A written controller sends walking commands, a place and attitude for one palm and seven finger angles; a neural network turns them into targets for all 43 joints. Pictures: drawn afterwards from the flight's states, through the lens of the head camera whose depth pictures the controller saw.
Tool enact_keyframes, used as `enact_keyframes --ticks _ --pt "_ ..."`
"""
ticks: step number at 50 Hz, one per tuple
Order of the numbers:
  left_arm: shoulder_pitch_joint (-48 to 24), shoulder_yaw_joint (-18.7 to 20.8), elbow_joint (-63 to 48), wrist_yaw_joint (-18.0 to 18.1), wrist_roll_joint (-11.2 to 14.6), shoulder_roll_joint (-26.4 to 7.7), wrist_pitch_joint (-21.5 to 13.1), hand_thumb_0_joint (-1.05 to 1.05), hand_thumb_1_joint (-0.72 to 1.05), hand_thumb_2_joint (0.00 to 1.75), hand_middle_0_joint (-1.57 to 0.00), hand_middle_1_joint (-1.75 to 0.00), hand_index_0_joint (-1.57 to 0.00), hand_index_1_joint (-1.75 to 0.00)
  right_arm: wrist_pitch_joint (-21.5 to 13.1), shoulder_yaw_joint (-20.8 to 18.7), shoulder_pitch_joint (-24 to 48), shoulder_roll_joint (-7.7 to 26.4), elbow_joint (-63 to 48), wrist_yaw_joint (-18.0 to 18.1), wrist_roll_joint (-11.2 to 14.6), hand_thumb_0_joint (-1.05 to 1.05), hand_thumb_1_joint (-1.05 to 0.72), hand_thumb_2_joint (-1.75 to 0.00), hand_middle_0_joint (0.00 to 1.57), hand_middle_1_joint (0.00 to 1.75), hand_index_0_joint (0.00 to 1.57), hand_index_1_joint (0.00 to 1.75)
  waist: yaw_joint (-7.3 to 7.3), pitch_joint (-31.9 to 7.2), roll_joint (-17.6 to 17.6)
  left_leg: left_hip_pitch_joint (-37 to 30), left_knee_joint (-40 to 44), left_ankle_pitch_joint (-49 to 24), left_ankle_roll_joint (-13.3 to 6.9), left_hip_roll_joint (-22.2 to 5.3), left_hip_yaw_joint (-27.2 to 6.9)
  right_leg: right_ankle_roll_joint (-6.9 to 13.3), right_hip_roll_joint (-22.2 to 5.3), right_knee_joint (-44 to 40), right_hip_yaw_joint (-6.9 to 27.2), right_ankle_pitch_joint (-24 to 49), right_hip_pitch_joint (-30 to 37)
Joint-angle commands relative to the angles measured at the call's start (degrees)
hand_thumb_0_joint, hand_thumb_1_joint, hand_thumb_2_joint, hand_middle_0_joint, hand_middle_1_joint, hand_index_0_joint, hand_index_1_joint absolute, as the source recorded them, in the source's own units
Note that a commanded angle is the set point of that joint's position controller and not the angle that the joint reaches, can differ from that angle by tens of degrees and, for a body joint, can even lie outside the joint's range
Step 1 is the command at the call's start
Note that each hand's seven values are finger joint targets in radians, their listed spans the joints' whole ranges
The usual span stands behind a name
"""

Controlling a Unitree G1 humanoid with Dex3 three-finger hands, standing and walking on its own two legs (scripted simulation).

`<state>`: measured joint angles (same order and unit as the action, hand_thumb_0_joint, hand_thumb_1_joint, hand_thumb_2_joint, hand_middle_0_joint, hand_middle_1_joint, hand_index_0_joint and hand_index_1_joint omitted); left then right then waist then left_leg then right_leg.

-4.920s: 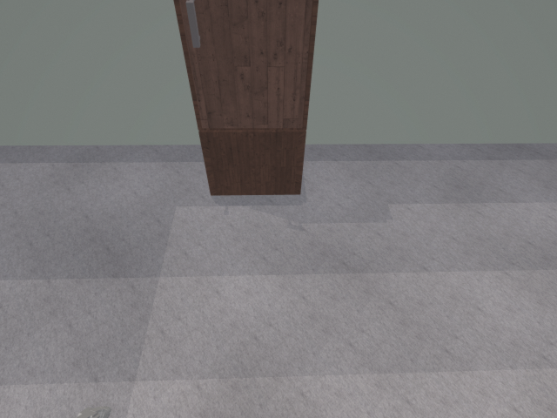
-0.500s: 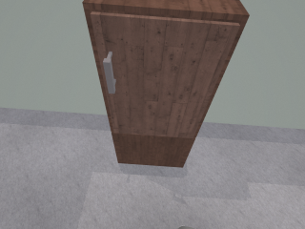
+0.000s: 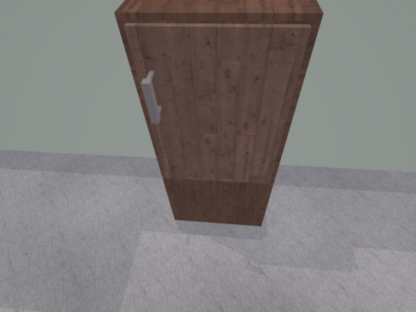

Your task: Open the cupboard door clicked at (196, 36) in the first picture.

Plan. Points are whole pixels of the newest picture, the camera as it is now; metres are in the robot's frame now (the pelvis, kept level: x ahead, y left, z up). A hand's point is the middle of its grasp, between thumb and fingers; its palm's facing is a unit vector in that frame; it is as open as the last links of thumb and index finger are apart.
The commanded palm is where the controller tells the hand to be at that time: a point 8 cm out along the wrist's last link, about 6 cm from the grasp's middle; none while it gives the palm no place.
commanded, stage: come to a stop and stand still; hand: left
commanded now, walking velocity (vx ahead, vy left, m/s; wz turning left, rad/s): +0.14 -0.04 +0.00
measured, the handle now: (153, 97) +0.61 +0.21 +0.06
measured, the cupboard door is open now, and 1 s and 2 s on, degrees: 0 0 0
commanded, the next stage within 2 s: look again from close up in 0.74 s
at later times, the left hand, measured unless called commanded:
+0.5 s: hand out of the picture +0.04 +0.19 -0.18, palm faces +0.01 -0.98 -0.21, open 7.3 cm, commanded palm none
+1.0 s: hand out of the picture +0.01 +0.20 -0.18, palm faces +0.03 -0.98 -0.20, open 7.3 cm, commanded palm none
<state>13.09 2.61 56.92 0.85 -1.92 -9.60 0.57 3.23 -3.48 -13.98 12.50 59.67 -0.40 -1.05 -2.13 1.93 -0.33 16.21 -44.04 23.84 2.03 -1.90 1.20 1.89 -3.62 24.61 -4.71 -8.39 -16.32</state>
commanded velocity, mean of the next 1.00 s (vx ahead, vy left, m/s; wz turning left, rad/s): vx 0.01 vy -0.04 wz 0.00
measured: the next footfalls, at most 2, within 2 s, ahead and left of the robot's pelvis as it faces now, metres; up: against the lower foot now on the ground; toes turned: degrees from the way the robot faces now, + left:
left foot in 0.10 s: -0.01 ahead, +0.15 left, +0.00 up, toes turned +4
right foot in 0.42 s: +0.08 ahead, -0.10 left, +0.00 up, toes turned -4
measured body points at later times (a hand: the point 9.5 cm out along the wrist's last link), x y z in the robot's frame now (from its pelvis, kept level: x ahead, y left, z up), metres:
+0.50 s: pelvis +0.02 +0.01 -0.01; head +0.04 +0.01 +0.44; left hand +0.04 +0.24 -0.17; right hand -0.03 -0.19 -0.17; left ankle -0.05 +0.15 -0.74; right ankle +0.04 -0.09 -0.75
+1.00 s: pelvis +0.01 +0.03 -0.01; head +0.02 +0.02 +0.44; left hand +0.01 +0.25 -0.17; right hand +0.03 -0.20 -0.17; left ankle -0.05 +0.14 -0.74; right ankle +0.04 -0.09 -0.74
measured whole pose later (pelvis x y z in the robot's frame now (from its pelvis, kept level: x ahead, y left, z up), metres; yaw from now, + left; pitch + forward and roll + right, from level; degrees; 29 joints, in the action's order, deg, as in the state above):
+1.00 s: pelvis +0.01 +0.03 -0.01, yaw +1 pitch -1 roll +0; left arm 15.8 -0.1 64.1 1.6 -0.9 -8.8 -1.1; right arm -1.2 -0.7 -16.0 10.0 60.0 1.4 -0.8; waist 0.0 1.8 -1.2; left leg 7.9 -29.6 20.8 0.5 -2.0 2.7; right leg 0.3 -1.8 29.5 -4.6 -12.6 -15.8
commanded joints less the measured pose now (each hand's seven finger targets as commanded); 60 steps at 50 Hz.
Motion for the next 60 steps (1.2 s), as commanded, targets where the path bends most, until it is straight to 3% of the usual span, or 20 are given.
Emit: enact_keyframes --ticks 1,3,5,6,10,14,17,19,20,21,22,24,27,30,41,42,43,46,48,60 --pt "0.8 2.9 -1.5 0.7 0.2 -11.9 -0.2 0.0 0.9 0.9 -0.2 -0.3 -0.2 -0.3 -2.1 0.4 -6.8 0.8 -1.6 0.4 -0.1 0.0 -0.9 -0.9 0.2 0.3 0.2 0.3 1.69 -3.3 11.0 -5.3 13.8 -2.0 -1.2 1.8 3.3 4.7 -9.8 -14.2 14.5 -17.7 2.4" --pt "-0.5 2.2 -0.7 0.5 0.8 -9.7 0.3 0.0 0.9 0.9 -0.2 -0.3 -0.2 -0.3 -2.9 0.7 -12.8 0.9 0.9 1.0 0.0 0.0 -0.9 -0.9 0.2 0.3 0.2 0.3 4.41 -3.0 6.9 -16.0 25.0 -5.2 -2.1 1.4 3.0 1.0 -5.8 -9.5 10.4 -23.1 -6.1" --pt "0.3 0.7 -1.9 -0.1 1.3 -3.1 0.6 0.0 0.9 0.9 -0.2 -0.3 -0.2 -0.3 -3.4 -0.2 -11.9 7.9 -0.5 1.8 -0.9 0.0 -0.9 -0.9 0.2 0.3 0.2 0.3 4.39 3.0 -14.4 -8.6 39.2 17.5 -7.9 -16.1 -20.2 -2.4 2.8 11.4 -0.2 -18.9 -15.2" --pt "-1.6 0.9 -2.7 -0.5 0.7 -3.8 0.4 0.0 0.9 0.9 -0.2 -0.3 -0.2 -0.3 -3.2 -0.3 -8.2 9.6 -1.9 2.1 -1.0 0.0 -0.9 -0.9 0.2 0.3 0.2 0.3 3.95 6.6 -13.4 -0.3 42.0 21.1 -10.8 -19.2 -25.4 -2.2 2.3 18.9 2.1 -17.3 -15.5" --pt "3.1 1.0 2.0 -1.5 0.3 -4.2 0.1 0.0 0.9 0.9 -0.2 -0.3 -0.2 -0.3 -4.7 1.3 -3.5 4.6 -1.5 2.8 -0.3 0.0 -0.9 -0.9 0.2 0.3 0.2 0.3 1.14 6.3 -6.9 -4.3 37.9 -1.1 -8.6 -11.8 -11.3 -3.1 1.2 29.3 4.5 -9.0 -15.2" --pt "0.6 0.3 1.8 -1.2 0.8 -3.4 -0.1 0.0 0.9 0.9 -0.2 -0.3 -0.2 -0.3 -5.3 1.3 -8.8 3.6 1.2 3.6 -0.3 0.0 -0.9 -0.9 0.2 0.3 0.2 0.3 3.29 3.6 -6.7 -13.2 31.0 -32.1 -10.0 -13.1 -8.0 -4.1 0.2 21.5 3.5 -10.7 -14.0" --pt "0.4 -0.2 2.0 -0.7 1.4 -2.2 -0.2 0.0 0.9 0.9 -0.2 -0.3 -0.2 -0.3 -4.7 0.9 -8.8 4.3 2.7 3.9 -0.4 0.0 -0.9 -0.9 0.2 0.3 0.2 0.3 3.42 1.9 -9.6 -12.5 25.5 -43.2 -9.6 -12.6 -6.7 -3.4 1.1 10.9 1.8 -12.0 -5.5" --pt "3.8 0.0 3.6 -0.3 1.5 -3.1 -0.6 0.0 0.9 0.9 -0.2 -0.3 -0.2 -0.3 -4.5 0.5 -8.4 3.8 3.3 3.8 0.2 0.0 -0.9 -0.9 0.2 0.3 0.2 0.3 1.94 0.5 -7.5 -10.1 21.4 -41.4 -7.1 -10.4 -5.6 -3.1 1.5 0.4 1.0 -1.7 2.5" --pt "6.2 0.2 4.8 0.1 1.4 -4.1 -1.1 0.0 0.9 0.9 -0.2 -0.3 -0.2 -0.3 -4.7 0.7 -9.0 2.4 3.7 3.7 0.5 0.0 -0.9 -0.9 0.2 0.3 0.2 0.3 1.25 -1.3 -4.2 -6.6 18.7 -35.7 -5.0 -8.3 -4.2 -2.5 -0.4 -3.4 3.3 7.1 9.2" --pt "8.1 0.3 6.0 0.6 1.4 -6.0 -1.6 0.0 0.9 0.9 -0.2 -0.3 -0.2 -0.3 -4.8 1.1 -9.8 0.1 3.6 3.4 0.9 0.0 -0.9 -0.9 0.2 0.3 0.2 0.3 1.42 -3.5 1.4 -0.9 16.8 -23.0 -2.7 -5.5 -1.6 -0.6 -6.1 -1.7 9.0 19.5 16.2" --pt "7.4 0.2 6.4 0.8 1.4 -7.5 -1.7 0.0 0.9 0.9 -0.2 -0.3 -0.2 -0.3 -4.6 1.6 -9.9 -1.9 3.5 3.0 1.1 0.0 -0.9 -0.9 0.2 0.3 0.2 0.3 2.14 -3.5 3.6 1.5 17.7 -9.7 -1.5 -2.8 -0.2 1.8 -10.8 -0.9 11.3 24.4 16.7" --pt "6.8 0.2 6.8 1.2 1.5 -7.1 -1.9 0.0 0.9 0.9 -0.2 -0.3 -0.2 -0.3 -3.4 1.6 -10.0 -2.3 4.4 3.3 0.8 0.0 -0.9 -0.9 0.2 0.3 0.2 0.3 2.21 -4.9 12.3 -2.0 14.8 -3.2 -0.9 -2.1 1.3 4.3 -11.1 -3.9 12.8 22.9 13.5" --pt "2.8 -0.5 6.2 1.3 1.6 -5.5 -1.6 0.0 0.9 0.9 -0.2 -0.3 -0.2 -0.3 -3.4 1.9 -11.0 -2.7 6.2 3.1 0.6 0.0 -0.9 -0.9 0.2 0.3 0.2 0.3 3.45 -2.1 6.1 -5.5 19.1 -10.4 -1.2 -3.5 0.3 3.2 -7.8 -4.2 9.1 15.4 8.4" --pt "2.2 -0.6 6.1 1.2 1.9 -4.2 -1.3 0.0 0.9 0.9 -0.2 -0.3 -0.2 -0.3 -4.0 2.1 -9.6 -1.9 6.9 3.1 0.3 0.0 -0.9 -0.9 0.2 0.3 0.2 0.3 2.36 0.2 -1.7 -6.1 23.2 -21.2 -1.7 -5.4 -1.1 0.5 -3.3 -1.7 5.5 13.8 8.7" --pt "3.0 -1.1 6.5 1.2 1.6 -4.8 -1.3 0.0 0.9 0.9 -0.2 -0.3 -0.2 -0.3 -4.0 2.2 -7.0 -0.1 5.7 3.1 0.4 0.0 -0.9 -0.9 0.2 0.3 0.2 0.3 2.13 1.1 -0.1 -7.4 25.3 -18.8 -1.9 -5.3 -0.8 -0.2 -3.1 -3.7 5.6 11.5 9.1" --pt "9.4 -0.9 8.6 3.6 1.1 -6.8 -2.5 0.0 0.9 0.9 -0.2 -0.3 -0.2 -0.3 -4.8 1.6 -0.3 3.1 1.2 2.3 0.7 0.0 -0.9 -0.9 0.2 0.3 0.2 0.3 -0.78 3.9 1.5 -0.9 12.7 -16.3 -0.9 -4.5 2.6 -1.7 -6.3 -0.4 8.8 33.9 8.6" --pt "8.2 -0.5 6.2 3.2 1.0 -9.4 -3.4 0.0 0.9 0.9 -0.2 -0.3 -0.2 -0.3 -4.2 1.8 -4.2 -0.5 -0.7 2.2 0.8 0.0 -0.9 -0.9 0.2 0.3 0.2 0.3 2.51 -2.8 1.9 -1.3 13.5 -2.2 -1.3 -2.3 0.0 1.4 -10.1 -1.7 12.9 28.1 11.0" --pt "2.3 -0.8 3.4 1.7 1.0 -7.3 -3.3 0.0 0.9 0.9 -0.2 -0.3 -0.2 -0.3 -4.5 2.2 -8.1 -0.2 -0.9 1.6 0.0 0.0 -0.9 -0.9 0.2 0.3 0.2 0.3 4.28 -2.8 -0.2 -6.5 18.1 -8.0 -2.3 -2.3 -0.9 2.6 -5.7 -1.9 9.0 -2.1 1.9" --pt "2.4 -1.4 3.3 1.2 1.2 -5.8 -2.5 0.0 0.9 0.9 -0.2 -0.3 -0.2 -0.3 -5.1 2.6 -6.8 0.8 -1.6 1.7 -0.1 0.0 -0.9 -0.9 0.2 0.3 0.2 0.3 2.97 0.4 -5.4 -2.9 21.8 -13.0 -3.4 -4.7 -3.5 0.7 -2.3 0.8 5.9 -3.1 2.8" --pt "4.8 -1.9 4.7 0.7 1.2 -5.3 -1.8 0.0 0.9 0.9 -0.2 -0.3 -0.2 -0.3 -5.4 3.0 -6.6 2.5 -1.1 2.1 0.1 0.0 -0.9 -0.9 0.2 0.3 0.2 0.3 1.7 4.4 -0.3 0.3 26.5 -7.7 -4.3 -4.2 -4.1 -0.3 -2.1 0.7 5.3 -2.8 4.8"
